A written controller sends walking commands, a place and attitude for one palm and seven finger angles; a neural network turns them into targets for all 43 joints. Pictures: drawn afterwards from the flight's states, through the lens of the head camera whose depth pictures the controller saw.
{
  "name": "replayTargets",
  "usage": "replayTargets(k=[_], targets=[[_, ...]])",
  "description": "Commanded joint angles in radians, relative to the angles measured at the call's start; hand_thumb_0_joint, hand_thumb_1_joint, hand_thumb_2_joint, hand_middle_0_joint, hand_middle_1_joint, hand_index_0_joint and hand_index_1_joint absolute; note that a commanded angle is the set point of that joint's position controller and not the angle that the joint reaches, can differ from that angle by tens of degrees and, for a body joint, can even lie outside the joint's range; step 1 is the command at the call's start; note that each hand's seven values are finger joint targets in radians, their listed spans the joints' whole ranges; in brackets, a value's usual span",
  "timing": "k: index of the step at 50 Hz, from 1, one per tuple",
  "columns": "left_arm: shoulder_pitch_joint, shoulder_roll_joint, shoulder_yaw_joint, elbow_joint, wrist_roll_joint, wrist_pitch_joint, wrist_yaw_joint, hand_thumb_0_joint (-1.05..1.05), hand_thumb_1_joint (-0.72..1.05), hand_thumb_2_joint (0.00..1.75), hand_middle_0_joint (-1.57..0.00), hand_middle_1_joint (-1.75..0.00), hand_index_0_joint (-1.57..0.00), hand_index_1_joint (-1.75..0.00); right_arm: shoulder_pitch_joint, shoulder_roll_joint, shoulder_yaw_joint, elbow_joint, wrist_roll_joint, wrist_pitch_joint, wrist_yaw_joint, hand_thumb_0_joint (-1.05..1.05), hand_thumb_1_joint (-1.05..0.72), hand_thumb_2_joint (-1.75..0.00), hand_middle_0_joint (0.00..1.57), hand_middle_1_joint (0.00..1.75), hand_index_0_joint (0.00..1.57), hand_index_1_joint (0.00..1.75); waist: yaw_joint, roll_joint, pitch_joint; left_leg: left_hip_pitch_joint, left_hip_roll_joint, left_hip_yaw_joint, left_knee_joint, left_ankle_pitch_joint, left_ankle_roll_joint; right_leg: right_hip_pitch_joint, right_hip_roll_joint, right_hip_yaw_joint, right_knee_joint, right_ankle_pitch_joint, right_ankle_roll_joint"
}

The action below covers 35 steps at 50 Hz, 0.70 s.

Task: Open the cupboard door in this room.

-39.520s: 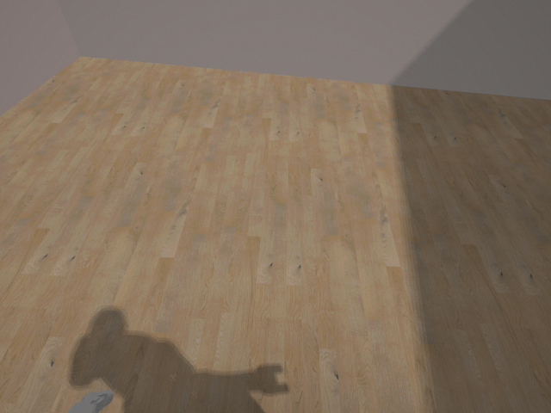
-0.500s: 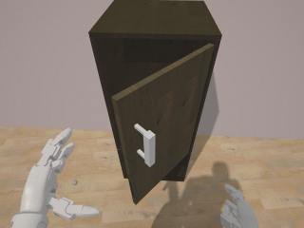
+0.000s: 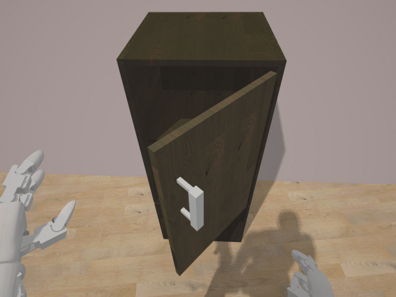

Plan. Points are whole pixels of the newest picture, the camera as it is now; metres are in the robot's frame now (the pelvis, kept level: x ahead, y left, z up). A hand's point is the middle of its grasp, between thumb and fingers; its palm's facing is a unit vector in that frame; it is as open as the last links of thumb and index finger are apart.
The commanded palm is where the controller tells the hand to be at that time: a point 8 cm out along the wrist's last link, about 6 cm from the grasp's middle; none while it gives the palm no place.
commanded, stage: draw the hand back to the body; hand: left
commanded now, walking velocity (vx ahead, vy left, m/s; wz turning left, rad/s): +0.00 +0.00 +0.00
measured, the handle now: (189, 204) +0.30 +0.06 +0.04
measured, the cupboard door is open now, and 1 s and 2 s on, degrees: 48 48 48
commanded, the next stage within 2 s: step back with the hand held close in 0.46 s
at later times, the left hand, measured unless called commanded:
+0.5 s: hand (64, 214) +0.19 +0.23 +0.16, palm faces +0.44 -0.80 -0.40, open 7.4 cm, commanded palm +0.14 +0.27 +0.17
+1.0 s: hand (48, 230) +0.17 +0.24 +0.16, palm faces +0.32 -0.80 -0.51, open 7.4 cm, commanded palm +0.10 +0.28 +0.18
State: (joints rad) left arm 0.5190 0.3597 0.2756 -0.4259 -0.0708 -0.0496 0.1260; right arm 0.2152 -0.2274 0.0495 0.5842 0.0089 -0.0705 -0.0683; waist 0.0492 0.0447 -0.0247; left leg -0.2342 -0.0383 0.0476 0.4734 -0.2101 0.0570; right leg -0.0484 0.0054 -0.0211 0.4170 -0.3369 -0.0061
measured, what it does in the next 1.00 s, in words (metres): stands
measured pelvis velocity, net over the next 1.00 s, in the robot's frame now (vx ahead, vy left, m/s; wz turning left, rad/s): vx -0.04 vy -0.01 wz -0.02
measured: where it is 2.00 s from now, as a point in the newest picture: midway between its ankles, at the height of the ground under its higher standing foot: outside the picture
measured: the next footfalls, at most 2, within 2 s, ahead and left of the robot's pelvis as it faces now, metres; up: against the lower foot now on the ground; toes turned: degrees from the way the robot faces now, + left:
left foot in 1.46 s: -0.02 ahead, +0.11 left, +0.00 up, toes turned +2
right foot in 1.92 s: -0.36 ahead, +0.02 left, +0.00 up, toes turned -8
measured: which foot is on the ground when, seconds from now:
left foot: down 0.00-1.00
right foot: down 0.00-1.00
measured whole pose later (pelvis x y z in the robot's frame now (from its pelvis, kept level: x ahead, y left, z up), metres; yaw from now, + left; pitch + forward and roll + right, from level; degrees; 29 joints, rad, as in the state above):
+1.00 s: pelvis -0.04 -0.01 +0.00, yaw -1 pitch -1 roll -2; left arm 0.57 0.46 0.40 -0.53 -0.08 -0.10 0.12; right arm 0.16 -0.25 -0.02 0.52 0.03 0.07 -0.08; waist 0.00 0.03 0.05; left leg -0.33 0.01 0.04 0.49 -0.15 0.04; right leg -0.15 0.05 -0.02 0.45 -0.28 -0.02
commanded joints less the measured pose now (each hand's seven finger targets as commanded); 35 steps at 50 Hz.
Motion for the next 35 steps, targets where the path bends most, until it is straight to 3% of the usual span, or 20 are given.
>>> replayTargets(k=[1,4,7,11,15,17,22,28,29,30,31,32,35], targets=[[-0.113,0.183,0.169,-0.218,-0.007,-0.071,0.016,0.00,0.80,0.86,-0.20,-0.30,-0.20,-0.30,-0.135,-0.111,-0.053,-0.152,0.004,-0.050,-0.008,0.00,-0.90,-0.90,0.20,0.30,0.20,0.30,0.008,0.053,-0.058,0.196,0.071,-0.095,-0.081,0.202,-0.038,-0.138,0.009,-0.006,-0.083,0.231,-0.021],[-0.147,0.211,0.203,-0.214,-0.008,-0.075,0.021,0.00,0.90,0.90,-0.20,-0.30,-0.20,-0.30,-0.137,-0.115,-0.057,-0.139,0.004,-0.055,-0.008,0.00,-0.90,-0.90,0.20,0.30,0.20,0.30,0.009,0.067,-0.065,0.207,0.068,-0.092,-0.081,0.217,-0.036,-0.124,0.008,-0.004,-0.094,0.247,-0.023],[-0.106,0.137,0.140,-0.153,-0.016,-0.066,0.007,0.00,0.90,0.90,-0.20,-0.30,-0.20,-0.30,-0.141,-0.116,-0.062,-0.140,0.007,-0.049,-0.003,0.00,-0.90,-0.90,0.20,0.30,0.20,0.30,0.002,0.011,-0.023,0.210,0.069,-0.086,-0.090,0.197,-0.030,-0.147,0.011,-0.005,-0.105,0.239,-0.014],[-0.106,0.162,0.158,-0.154,-0.019,-0.068,0.001,0.00,0.90,0.90,-0.20,-0.30,-0.20,-0.30,-0.148,-0.122,-0.072,-0.144,0.005,-0.039,-0.003,0.00,-0.90,-0.90,0.20,0.30,0.20,0.30,0.009,-0.033,-0.048,0.211,0.061,-0.071,-0.087,0.201,-0.020,-0.123,0.005,0.002,-0.112,0.274,-0.010],[-0.127,0.190,0.183,-0.178,-0.022,-0.076,0.000,0.00,0.90,0.90,-0.20,-0.30,-0.20,-0.30,-0.163,-0.113,-0.068,-0.143,0.004,-0.034,-0.011,0.00,-0.90,-0.90,0.20,0.30,0.20,0.30,0.016,-0.026,-0.050,0.207,0.049,-0.057,-0.073,0.216,-0.015,-0.106,-0.003,0.011,-0.123,0.325,-0.008],[-0.133,0.208,0.197,-0.198,-0.019,-0.083,0.002,0.00,0.90,0.90,-0.20,-0.30,-0.20,-0.30,-0.163,-0.107,-0.067,-0.137,0.003,-0.040,-0.013,0.00,-0.90,-0.90,0.20,0.30,0.20,0.30,0.017,0.023,-0.064,0.223,0.044,-0.048,-0.063,0.227,-0.015,-0.107,-0.008,0.015,-0.125,0.346,-0.007],[-0.120,0.180,0.175,-0.177,-0.023,-0.082,0.001,0.00,0.90,0.90,-0.20,-0.30,-0.20,-0.30,-0.164,-0.104,-0.064,-0.129,0.004,-0.044,-0.014,0.00,-0.90,-0.90,0.20,0.30,0.20,0.30,0.013,0.046,-0.028,0.225,0.042,-0.045,-0.062,0.227,-0.017,-0.117,-0.008,0.016,-0.137,0.351,-0.006],[-0.105,0.174,0.178,-0.119,-0.031,-0.085,-0.011,0.00,0.90,0.90,-0.20,-0.30,-0.20,-0.30,-0.172,-0.107,-0.073,-0.127,0.004,-0.034,-0.017,0.00,-0.90,-0.90,0.20,0.30,0.20,0.30,0.016,-0.080,-0.013,0.212,0.041,-0.037,-0.064,0.216,-0.007,-0.116,-0.012,0.021,-0.143,0.380,0.008],[-0.153,0.195,0.181,-0.179,-0.030,-0.092,-0.010,0.00,0.90,0.90,-0.20,-0.30,-0.20,-0.30,-0.180,-0.108,-0.072,-0.134,0.007,-0.034,-0.016,0.00,-0.90,-0.90,0.20,0.30,0.20,0.30,0.018,-0.049,-0.033,0.215,0.037,-0.035,-0.058,0.224,-0.006,-0.096,-0.019,0.027,-0.139,0.402,0.006],[-0.222,0.330,0.311,-0.233,-0.012,-0.126,0.000,0.00,0.90,0.90,-0.20,-0.30,-0.20,-0.30,-0.159,-0.131,-0.081,-0.150,0.009,-0.012,-0.014,0.00,-0.90,-0.90,0.20,0.30,0.20,0.30,-0.018,-0.062,0.043,0.195,0.059,-0.048,0.024,0.239,0.012,-0.226,-0.069,0.090,-0.179,0.547,0.063],[-0.133,0.252,0.256,-0.149,-0.007,-0.123,-0.010,0.00,0.90,0.90,-0.20,-0.30,-0.20,-0.30,-0.157,-0.114,-0.079,-0.130,0.003,0.009,-0.013,0.00,-0.90,-0.90,0.20,0.30,0.20,0.30,-0.024,-0.113,0.004,0.179,0.055,-0.047,0.051,0.270,0.013,-0.186,-0.087,0.056,-0.145,0.648,0.082],[-0.104,0.227,0.226,-0.142,-0.001,-0.115,-0.015,0.00,0.90,0.90,-0.20,-0.30,-0.20,-0.30,-0.163,-0.114,-0.081,-0.143,0.007,0.023,-0.010,0.00,-0.90,-0.90,0.20,0.30,0.20,0.30,-0.023,-0.108,-0.011,0.177,0.051,-0.032,0.061,0.285,0.013,-0.176,-0.092,0.059,-0.130,0.727,0.100],[-0.051,0.213,0.219,-0.167,0.001,-0.109,-0.016,0.00,0.90,0.90,-0.20,-0.30,-0.20,-0.30,-0.154,-0.117,-0.089,-0.169,0.012,0.056,-0.008,0.00,-0.90,-0.90,0.20,0.30,0.20,0.30,-0.028,-0.070,-0.081,0.185,0.058,-0.023,0.063,0.377,0.011,-0.136,-0.087,0.039,-0.066,0.796,0.109]])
